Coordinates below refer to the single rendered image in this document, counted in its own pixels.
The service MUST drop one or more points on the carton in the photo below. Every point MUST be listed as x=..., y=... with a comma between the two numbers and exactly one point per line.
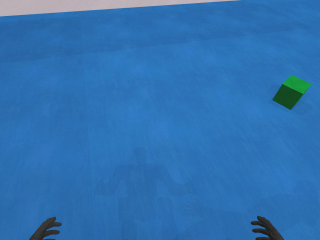
x=291, y=92

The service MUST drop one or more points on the left robot hand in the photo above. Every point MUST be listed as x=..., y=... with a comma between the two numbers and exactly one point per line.
x=41, y=232

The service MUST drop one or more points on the right robot hand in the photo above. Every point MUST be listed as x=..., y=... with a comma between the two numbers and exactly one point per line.
x=269, y=230

